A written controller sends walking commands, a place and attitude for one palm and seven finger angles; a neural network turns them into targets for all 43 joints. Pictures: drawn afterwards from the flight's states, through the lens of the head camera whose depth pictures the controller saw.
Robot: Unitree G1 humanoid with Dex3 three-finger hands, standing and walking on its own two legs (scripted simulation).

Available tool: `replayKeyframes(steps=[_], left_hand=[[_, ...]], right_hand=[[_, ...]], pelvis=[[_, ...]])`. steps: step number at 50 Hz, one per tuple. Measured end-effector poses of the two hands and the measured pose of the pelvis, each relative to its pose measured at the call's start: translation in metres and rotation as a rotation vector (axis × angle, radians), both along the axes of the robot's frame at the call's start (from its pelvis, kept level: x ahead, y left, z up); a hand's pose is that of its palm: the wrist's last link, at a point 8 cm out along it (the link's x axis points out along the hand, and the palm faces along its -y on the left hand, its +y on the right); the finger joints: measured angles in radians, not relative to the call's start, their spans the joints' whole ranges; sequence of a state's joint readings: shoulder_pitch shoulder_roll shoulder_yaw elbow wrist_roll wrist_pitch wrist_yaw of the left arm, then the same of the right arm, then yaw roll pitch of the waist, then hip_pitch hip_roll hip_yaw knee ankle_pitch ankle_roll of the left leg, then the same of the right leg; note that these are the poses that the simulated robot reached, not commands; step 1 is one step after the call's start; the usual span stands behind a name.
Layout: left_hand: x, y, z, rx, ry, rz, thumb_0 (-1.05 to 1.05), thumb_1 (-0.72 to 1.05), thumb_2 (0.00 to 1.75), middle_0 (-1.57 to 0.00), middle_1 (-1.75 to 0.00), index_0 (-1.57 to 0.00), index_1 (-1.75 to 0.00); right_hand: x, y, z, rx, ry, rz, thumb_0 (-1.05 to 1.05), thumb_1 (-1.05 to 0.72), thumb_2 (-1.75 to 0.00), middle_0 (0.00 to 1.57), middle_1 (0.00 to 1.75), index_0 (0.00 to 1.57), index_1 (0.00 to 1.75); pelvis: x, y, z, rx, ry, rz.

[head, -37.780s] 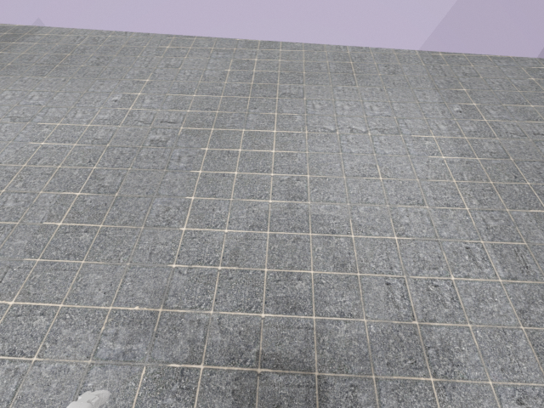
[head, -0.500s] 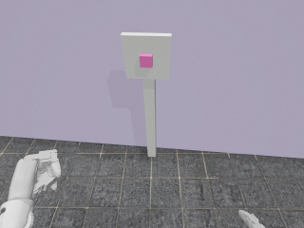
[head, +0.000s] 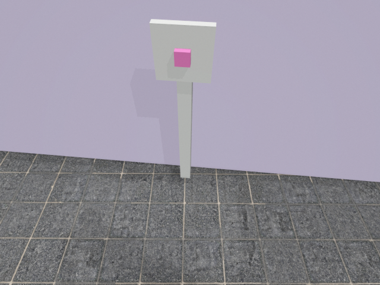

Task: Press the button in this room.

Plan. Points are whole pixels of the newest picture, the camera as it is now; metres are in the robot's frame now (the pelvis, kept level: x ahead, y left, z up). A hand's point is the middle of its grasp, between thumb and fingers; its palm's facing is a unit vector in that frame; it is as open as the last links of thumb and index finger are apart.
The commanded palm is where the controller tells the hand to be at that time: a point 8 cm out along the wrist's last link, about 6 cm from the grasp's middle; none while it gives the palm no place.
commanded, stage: let the arm hang, fingers relaxed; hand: left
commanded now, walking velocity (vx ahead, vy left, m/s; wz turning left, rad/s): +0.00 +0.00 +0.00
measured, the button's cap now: (182, 57) +0.78 +0.08 +0.07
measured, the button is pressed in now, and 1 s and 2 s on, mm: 0 0 0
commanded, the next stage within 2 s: stand and wait in 0.52 s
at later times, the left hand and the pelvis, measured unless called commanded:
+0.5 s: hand out of the picture +0.10 +0.20 -0.16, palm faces -0.02 -0.96 -0.26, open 7.3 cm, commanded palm none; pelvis +0.02 -0.01 +0.00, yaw -1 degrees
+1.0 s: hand out of the picture +0.09 +0.21 -0.16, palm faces -0.02 -0.95 -0.32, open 7.4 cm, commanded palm none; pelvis +0.05 -0.02 +0.00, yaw -2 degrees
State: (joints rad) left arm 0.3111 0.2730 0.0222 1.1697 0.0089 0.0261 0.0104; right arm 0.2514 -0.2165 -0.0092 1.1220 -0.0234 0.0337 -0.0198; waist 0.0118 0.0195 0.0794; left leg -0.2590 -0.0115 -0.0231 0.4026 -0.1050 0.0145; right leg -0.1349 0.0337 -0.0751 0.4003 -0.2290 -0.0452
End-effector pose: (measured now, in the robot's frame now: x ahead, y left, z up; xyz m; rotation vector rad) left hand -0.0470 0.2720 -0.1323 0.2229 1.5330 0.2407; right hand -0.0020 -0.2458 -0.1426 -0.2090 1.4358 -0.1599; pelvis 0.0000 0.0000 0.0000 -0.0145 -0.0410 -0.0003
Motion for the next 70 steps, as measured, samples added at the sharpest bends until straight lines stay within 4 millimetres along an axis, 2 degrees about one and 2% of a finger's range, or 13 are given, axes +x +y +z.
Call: replayKeyframes(steps=[4, 10, 18, 24, 30, 48, 60, 70], left_hand=[[0.011, 0.006, 0.005, 0.026, -0.017, -0.012, 0.01, 0.91, 0.90, -0.40, -0.53, -0.39, -0.53], [0.051, 0.003, 0.006, 0.028, -0.106, -0.045, 0.00, 0.91, 0.90, -0.27, -0.38, -0.26, -0.38], [0.110, -0.014, 0.004, -0.008, -0.237, -0.093, 0.00, 0.91, 0.90, -0.21, -0.32, -0.21, -0.31], [0.136, -0.024, 0.004, -0.028, -0.277, -0.113, 0.00, 0.91, 0.90, -0.21, -0.31, -0.20, -0.30], [0.142, -0.025, 0.004, -0.024, -0.266, -0.115, 0.00, 0.91, 0.90, -0.20, -0.30, -0.20, -0.30], [0.133, -0.015, 0.010, 0.030, -0.188, -0.097, 0.00, 0.91, 0.90, -0.20, -0.30, -0.20, -0.30], [0.151, -0.022, 0.011, 0.026, -0.217, -0.112, 0.00, 0.91, 0.90, -0.20, -0.30, -0.20, -0.30], [0.166, -0.026, 0.011, 0.023, -0.242, -0.125, 0.00, 0.91, 0.90, -0.20, -0.30, -0.20, -0.30]], right_hand=[[-0.002, 0.008, -0.006, 0.028, 0.003, -0.017, 0.01, -0.90, -0.90, 0.20, 0.30, 0.20, 0.30], [0.011, 0.008, -0.007, 0.035, -0.033, -0.027, 0.01, -0.90, -0.90, 0.20, 0.30, 0.20, 0.30], [0.039, -0.006, -0.001, 0.006, -0.097, -0.021, 0.00, -0.90, -0.90, 0.20, 0.30, 0.20, 0.30], [0.056, -0.018, 0.005, -0.020, -0.124, -0.015, 0.00, -0.90, -0.90, 0.20, 0.30, 0.20, 0.30], [0.066, -0.025, 0.007, -0.032, -0.127, -0.010, 0.00, -0.91, -0.90, 0.20, 0.30, 0.20, 0.30], [0.087, -0.041, 0.007, -0.038, -0.115, -0.004, 0.00, -0.90, -0.90, 0.20, 0.30, 0.20, 0.30], [0.098, -0.051, 0.009, -0.052, -0.132, -0.008, 0.00, -0.90, -0.90, 0.20, 0.30, 0.20, 0.30], [0.099, -0.054, 0.010, -0.058, -0.133, -0.018, 0.00, -0.90, -0.90, 0.20, 0.30, 0.20, 0.30]], pelvis=[[0.002, 0.001, 0.000, 0.005, -0.001, -0.005], [0.007, 0.001, 0.001, 0.011, -0.003, -0.011], [0.015, -0.003, 0.002, 0.015, -0.002, -0.014], [0.022, -0.006, 0.003, 0.015, 0.003, -0.017], [0.028, -0.010, 0.004, 0.017, 0.008, -0.020], [0.044, -0.019, 0.005, 0.023, 0.011, -0.029], [0.052, -0.024, 0.005, 0.026, 0.013, -0.035], [0.056, -0.026, 0.005, 0.026, 0.013, -0.040]])
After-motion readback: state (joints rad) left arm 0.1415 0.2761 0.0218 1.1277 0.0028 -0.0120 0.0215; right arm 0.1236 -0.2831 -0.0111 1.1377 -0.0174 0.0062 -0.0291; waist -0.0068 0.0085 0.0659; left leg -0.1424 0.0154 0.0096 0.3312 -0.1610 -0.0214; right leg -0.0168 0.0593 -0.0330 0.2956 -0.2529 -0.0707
